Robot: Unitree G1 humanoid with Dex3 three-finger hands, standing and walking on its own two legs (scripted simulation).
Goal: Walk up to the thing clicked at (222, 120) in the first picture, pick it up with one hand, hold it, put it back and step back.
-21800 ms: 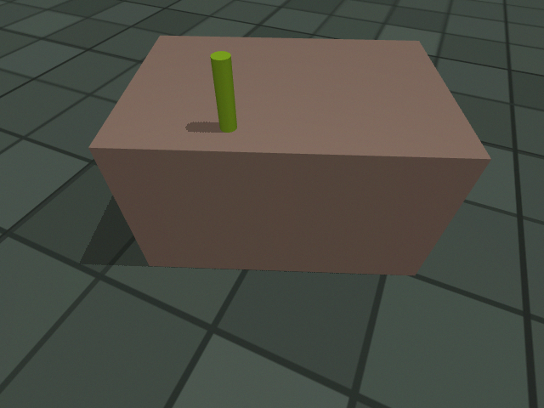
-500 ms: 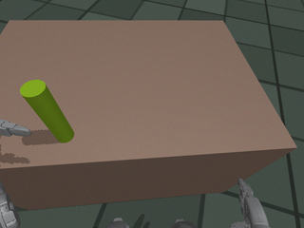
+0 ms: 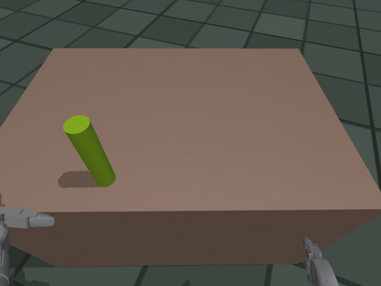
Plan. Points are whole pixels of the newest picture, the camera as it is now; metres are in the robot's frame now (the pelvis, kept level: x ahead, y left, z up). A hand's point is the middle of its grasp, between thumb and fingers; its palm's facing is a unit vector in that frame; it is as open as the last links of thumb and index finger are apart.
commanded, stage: sink last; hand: left
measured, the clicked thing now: (93, 155) +0.41 +0.25 +0.01
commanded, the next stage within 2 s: home in 0.72 s
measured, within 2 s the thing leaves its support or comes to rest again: neither
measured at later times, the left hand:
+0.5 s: hand (69, 267) +0.15 +0.21 +0.07, palm faces +0.27 -0.90 -0.35, open 17.4 cm
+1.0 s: hand (49, 266) +0.16 +0.25 +0.05, palm faces +0.35 -0.85 -0.39, open 17.3 cm
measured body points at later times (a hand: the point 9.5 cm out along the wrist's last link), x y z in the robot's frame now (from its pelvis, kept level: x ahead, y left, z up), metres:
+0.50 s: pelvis -0.02 -0.02 +0.00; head -0.02 -0.04 +0.45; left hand +0.13 +0.25 +0.09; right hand +0.15 -0.27 -0.07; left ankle +0.01 +0.11 -0.71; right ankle -0.02 -0.15 -0.71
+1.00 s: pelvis -0.02 -0.02 +0.01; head -0.02 -0.03 +0.46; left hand +0.13 +0.29 +0.08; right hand +0.14 -0.27 -0.06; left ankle +0.01 +0.11 -0.71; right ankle -0.02 -0.15 -0.71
